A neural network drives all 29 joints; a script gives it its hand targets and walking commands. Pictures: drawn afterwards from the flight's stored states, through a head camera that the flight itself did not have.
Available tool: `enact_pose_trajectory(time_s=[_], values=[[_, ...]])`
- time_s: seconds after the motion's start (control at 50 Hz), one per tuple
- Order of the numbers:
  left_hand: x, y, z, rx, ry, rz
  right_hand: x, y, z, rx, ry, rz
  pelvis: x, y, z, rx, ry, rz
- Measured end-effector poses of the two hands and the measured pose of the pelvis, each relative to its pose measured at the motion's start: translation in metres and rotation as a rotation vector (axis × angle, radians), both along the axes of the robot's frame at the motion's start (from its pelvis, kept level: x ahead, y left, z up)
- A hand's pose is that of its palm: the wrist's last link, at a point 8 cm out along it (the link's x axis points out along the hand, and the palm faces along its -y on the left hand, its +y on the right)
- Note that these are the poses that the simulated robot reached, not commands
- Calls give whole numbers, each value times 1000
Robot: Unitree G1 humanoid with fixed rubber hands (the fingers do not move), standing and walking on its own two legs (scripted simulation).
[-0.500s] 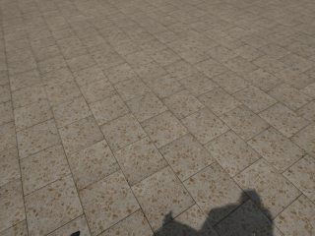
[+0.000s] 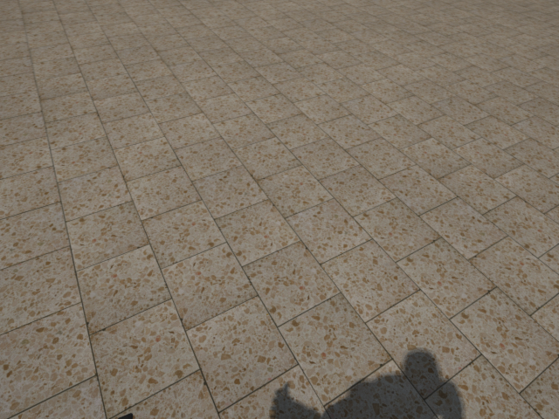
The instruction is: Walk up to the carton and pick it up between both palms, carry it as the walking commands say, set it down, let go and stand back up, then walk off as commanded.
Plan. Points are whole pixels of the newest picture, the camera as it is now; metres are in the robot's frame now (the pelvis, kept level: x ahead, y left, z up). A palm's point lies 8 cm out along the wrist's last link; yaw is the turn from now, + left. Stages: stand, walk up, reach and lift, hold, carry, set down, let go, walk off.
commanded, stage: walk off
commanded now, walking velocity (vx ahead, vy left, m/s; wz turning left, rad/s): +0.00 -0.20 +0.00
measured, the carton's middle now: out of the picture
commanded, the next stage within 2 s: stand in 0.66 s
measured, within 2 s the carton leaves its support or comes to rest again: neither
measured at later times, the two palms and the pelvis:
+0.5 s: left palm out of the picture +0.10 +0.08 -0.10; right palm out of the picture +0.04 -0.43 -0.11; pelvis -0.01 -0.15 +0.00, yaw +0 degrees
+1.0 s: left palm out of the picture +0.11 -0.02 -0.11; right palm out of the picture +0.06 -0.53 -0.11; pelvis +0.00 -0.25 +0.00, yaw +0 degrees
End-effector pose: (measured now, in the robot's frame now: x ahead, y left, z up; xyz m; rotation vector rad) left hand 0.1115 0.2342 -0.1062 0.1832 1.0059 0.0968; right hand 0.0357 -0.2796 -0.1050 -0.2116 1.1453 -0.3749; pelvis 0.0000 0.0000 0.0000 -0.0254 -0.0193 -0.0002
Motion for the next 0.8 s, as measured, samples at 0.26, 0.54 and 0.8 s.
enact_pose_trajectory(time_s=[0.26, 0.54, 0.8], values=[[0, -101, 7, 22, 11, -28, 0, -94, -15, 50, 9, -12, -1, -99, -1, 45, 30, -20], [-13, -159, 0, -9, 12, 9, 8, -154, -3, 16, 9, 18, -7, -156, 1, 8, 42, 10], [-12, -197, -12, -41, -10, 7, 9, -195, 5, -27, -17, 20, -7, -194, -5, -31, 5, 13]])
